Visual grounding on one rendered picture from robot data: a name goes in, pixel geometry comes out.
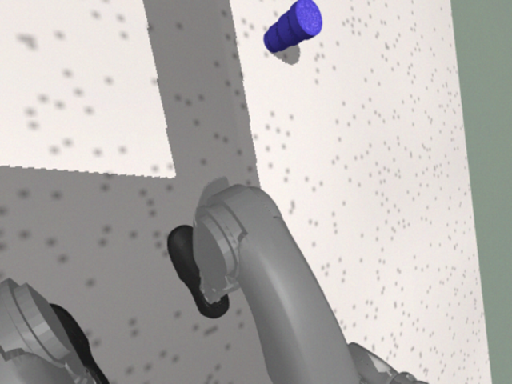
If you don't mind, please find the right robot hand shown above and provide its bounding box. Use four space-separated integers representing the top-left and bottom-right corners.
347 342 399 384

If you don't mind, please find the left robot foot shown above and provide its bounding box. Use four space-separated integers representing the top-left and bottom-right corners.
49 303 109 384

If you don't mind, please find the right robot foot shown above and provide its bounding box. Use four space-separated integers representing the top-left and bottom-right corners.
167 225 229 318

